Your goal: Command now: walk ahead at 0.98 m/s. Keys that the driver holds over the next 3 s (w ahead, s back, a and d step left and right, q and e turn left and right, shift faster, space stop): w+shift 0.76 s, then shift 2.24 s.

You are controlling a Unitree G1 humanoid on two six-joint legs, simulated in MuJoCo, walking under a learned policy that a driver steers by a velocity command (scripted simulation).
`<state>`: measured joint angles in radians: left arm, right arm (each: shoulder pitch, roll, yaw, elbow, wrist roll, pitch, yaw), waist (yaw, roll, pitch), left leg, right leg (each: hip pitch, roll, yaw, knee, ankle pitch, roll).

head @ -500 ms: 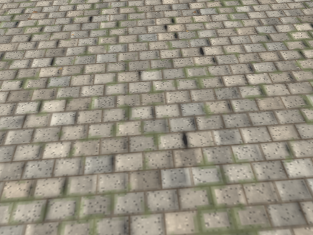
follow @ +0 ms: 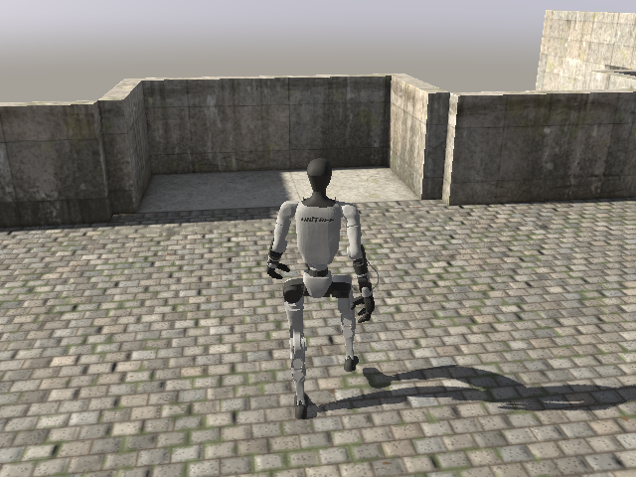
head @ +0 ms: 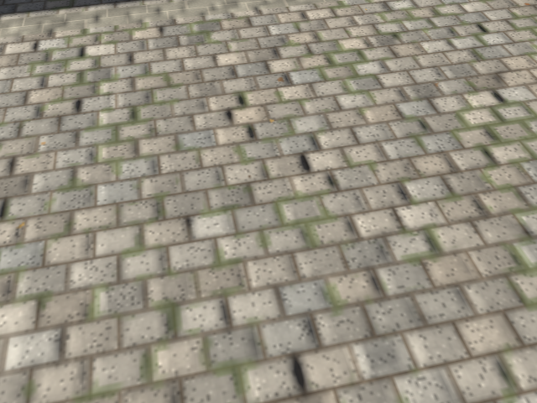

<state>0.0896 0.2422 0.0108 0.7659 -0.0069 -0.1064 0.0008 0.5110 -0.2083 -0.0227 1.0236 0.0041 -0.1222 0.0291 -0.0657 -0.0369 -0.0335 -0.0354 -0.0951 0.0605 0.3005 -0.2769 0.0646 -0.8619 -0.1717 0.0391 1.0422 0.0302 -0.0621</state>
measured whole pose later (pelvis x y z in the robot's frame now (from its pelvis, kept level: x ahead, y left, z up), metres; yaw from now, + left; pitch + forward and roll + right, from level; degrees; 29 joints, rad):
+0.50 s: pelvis +0.46 -0.05 +0.00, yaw +0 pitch +0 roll -3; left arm 0.51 0.22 0.03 0.96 0.00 -0.12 -0.03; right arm 0.09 -0.26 -0.01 0.77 0.01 -0.10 0.01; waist 0.07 0.04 -0.01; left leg -0.79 0.17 -0.06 1.02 -0.04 0.06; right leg -0.03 0.10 -0.06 0.28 -0.25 -0.08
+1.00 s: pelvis +0.89 +0.01 +0.01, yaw +1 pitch +0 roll +1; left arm 0.08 0.28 0.03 0.77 0.00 -0.10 0.00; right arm 0.38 -0.23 -0.02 0.94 -0.01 -0.11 0.03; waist -0.06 -0.04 0.05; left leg -0.13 -0.09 0.05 0.29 -0.17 0.08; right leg -0.68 -0.09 0.05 0.88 -0.11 -0.02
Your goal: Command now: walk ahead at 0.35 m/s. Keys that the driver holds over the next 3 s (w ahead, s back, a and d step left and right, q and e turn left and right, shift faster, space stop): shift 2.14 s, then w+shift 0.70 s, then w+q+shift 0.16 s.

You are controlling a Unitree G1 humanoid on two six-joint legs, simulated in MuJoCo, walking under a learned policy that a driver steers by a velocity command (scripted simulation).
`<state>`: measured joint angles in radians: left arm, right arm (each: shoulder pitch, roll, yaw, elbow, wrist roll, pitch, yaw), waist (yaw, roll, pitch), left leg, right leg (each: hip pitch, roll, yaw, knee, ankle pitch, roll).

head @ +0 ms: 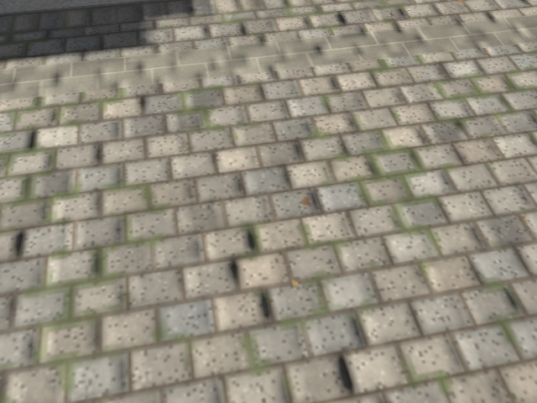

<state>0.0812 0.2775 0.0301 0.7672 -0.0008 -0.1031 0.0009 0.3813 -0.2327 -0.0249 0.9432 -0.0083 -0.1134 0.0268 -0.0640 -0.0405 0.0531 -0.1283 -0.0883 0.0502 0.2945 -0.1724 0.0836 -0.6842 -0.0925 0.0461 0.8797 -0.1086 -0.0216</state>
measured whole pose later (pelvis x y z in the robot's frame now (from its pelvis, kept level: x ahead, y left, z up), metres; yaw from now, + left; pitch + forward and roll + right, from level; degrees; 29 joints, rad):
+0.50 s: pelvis +0.18 -0.01 -0.02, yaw +1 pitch +1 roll -1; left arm 0.16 0.22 0.02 0.88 0.01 -0.02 0.01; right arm 0.20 -0.24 -0.03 0.96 -0.02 0.03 -0.04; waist 0.00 0.00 0.00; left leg -0.32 0.04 -0.04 0.60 -0.29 -0.01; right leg -0.40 0.05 -0.02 0.48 -0.10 -0.04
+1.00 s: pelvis +0.24 +0.02 -0.01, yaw +0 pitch -1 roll +0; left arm 0.17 0.20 0.04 1.02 0.00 0.00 0.04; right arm 0.26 -0.18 -0.02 1.06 0.00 -0.02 -0.03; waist 0.00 0.00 0.03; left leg -0.16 -0.01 0.01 0.51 -0.34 0.01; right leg -0.30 0.00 0.02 0.50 -0.19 0.00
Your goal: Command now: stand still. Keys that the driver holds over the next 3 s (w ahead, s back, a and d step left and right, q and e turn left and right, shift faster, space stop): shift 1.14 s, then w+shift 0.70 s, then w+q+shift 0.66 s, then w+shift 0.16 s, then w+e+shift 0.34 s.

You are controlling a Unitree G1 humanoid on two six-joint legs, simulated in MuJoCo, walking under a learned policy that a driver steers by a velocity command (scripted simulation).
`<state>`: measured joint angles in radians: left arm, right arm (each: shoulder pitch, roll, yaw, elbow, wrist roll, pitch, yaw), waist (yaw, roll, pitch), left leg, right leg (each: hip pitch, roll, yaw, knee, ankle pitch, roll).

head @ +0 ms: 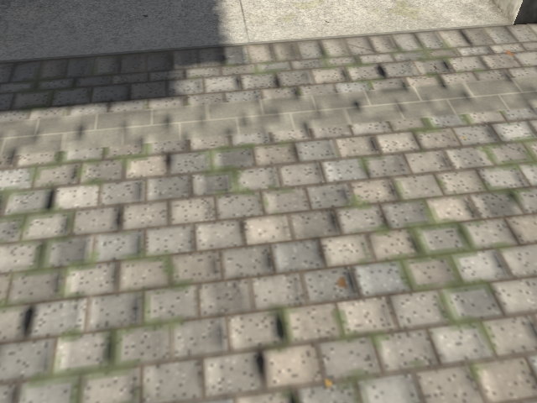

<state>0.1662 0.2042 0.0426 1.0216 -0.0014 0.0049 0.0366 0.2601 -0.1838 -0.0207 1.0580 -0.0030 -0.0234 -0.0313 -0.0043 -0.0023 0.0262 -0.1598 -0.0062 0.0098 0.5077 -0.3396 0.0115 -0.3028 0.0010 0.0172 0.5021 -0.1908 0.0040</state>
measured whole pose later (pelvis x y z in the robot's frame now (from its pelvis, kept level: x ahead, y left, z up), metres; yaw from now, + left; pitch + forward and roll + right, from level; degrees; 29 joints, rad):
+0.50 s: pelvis +0.00 +0.01 +0.00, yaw +0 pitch -1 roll +0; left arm 0.16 0.19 0.04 1.12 0.00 0.02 0.04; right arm 0.31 -0.17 -0.02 1.10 0.00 -0.02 -0.04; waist 0.00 0.00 0.04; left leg -0.12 -0.01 0.02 0.47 -0.33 0.02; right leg -0.28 -0.01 0.03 0.48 -0.19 0.01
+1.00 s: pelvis +0.01 +0.01 +0.00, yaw -1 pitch -1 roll +0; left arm 0.19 0.18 0.03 1.14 0.00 0.01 0.05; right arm 0.35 -0.15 -0.01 1.10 0.00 -0.02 -0.03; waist 0.00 -0.01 0.03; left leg -0.12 -0.02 0.03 0.46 -0.33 0.02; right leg -0.28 -0.01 0.03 0.48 -0.19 0.02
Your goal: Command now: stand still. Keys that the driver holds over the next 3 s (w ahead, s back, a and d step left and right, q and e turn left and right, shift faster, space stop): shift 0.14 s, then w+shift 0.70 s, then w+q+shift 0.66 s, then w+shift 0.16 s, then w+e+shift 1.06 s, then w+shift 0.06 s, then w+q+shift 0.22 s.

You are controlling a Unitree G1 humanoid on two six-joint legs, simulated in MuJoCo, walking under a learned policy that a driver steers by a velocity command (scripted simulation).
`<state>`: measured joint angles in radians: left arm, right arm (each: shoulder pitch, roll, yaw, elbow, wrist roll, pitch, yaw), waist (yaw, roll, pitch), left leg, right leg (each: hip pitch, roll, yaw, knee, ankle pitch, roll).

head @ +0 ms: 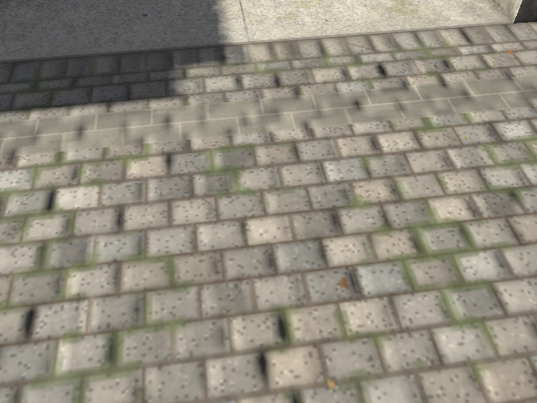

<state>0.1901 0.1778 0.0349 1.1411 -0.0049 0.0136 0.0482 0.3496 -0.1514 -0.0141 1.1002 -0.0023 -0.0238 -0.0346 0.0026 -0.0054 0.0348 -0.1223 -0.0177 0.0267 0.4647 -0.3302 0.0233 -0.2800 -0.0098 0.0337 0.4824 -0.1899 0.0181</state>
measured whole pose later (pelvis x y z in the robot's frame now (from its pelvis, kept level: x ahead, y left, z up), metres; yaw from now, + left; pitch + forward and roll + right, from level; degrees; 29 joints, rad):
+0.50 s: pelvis +0.11 -0.07 -0.02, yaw +1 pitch +2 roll +0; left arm 0.11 0.25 0.07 1.00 -0.04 -0.12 -0.02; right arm 0.48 -0.23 -0.06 1.02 0.02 -0.08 -0.02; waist -0.02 0.05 -0.02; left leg -0.06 0.10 0.00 0.57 -0.48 0.01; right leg -0.41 -0.04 -0.10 0.62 -0.27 -0.05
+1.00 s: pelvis +0.49 -0.07 -0.05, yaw +4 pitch +3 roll +2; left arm 0.53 0.22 0.02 1.05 0.04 -0.07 0.03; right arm -0.02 -0.23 -0.04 0.71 0.06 -0.11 0.08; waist 0.01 -0.01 0.03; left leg -0.64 -0.07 0.13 0.60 -0.01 0.15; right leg 0.29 -0.05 -0.15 0.43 -0.47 0.01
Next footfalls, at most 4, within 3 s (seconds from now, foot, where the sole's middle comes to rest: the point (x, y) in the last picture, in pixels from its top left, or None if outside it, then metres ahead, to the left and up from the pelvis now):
0.48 right None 0.19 -0.19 -0.77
0.98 left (278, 327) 0.71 0.01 -0.77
1.42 right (312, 203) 1.14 -0.11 -0.77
1.90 left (166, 165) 1.32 0.39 -0.77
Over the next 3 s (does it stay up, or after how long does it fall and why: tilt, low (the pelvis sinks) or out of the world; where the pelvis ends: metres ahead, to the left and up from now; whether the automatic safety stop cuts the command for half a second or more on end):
stays up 2.12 0.39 0.00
